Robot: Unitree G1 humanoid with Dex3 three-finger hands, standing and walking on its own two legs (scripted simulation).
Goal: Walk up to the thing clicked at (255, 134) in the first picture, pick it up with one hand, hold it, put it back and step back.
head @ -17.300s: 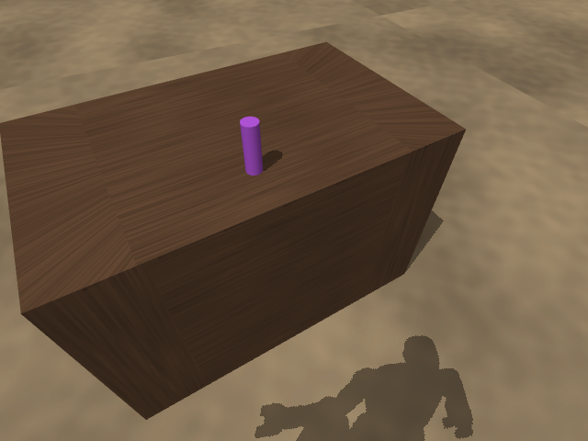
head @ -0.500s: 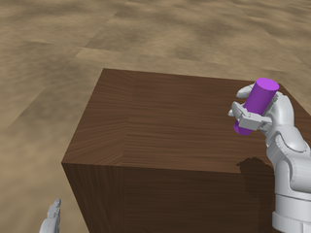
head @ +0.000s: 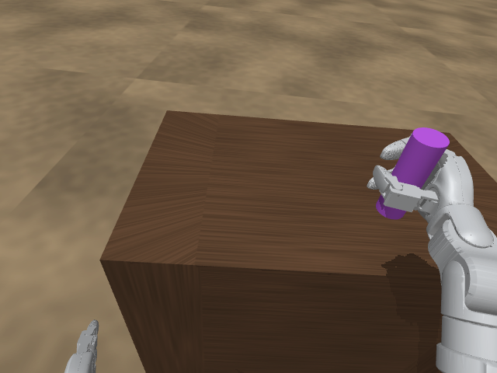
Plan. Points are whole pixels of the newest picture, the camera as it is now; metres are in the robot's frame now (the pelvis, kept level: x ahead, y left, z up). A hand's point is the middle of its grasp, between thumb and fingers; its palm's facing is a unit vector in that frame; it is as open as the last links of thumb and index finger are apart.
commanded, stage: hold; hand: right
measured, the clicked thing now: (408, 177) +0.33 -0.19 +0.24
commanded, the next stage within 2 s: crouch in 1.58 s
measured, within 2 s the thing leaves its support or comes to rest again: neither
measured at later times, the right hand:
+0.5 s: hand (394, 178) +0.33 -0.17 +0.24, palm faces +0.14 +0.99 -0.04, open 5.2 cm
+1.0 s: hand (380, 182) +0.34 -0.16 +0.22, palm faces +0.11 +0.99 -0.04, open 5.2 cm
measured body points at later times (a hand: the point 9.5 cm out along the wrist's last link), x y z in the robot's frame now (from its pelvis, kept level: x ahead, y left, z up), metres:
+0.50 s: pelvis -0.01 +0.00 +0.00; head -0.04 +0.03 +0.45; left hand +0.16 +0.26 -0.08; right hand +0.31 -0.23 +0.24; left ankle +0.03 +0.13 -0.73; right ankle +0.00 -0.14 -0.73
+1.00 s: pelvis +0.00 +0.00 +0.00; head -0.03 +0.03 +0.45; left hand +0.17 +0.26 -0.08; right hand +0.32 -0.22 +0.22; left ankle +0.03 +0.13 -0.73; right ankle +0.00 -0.14 -0.73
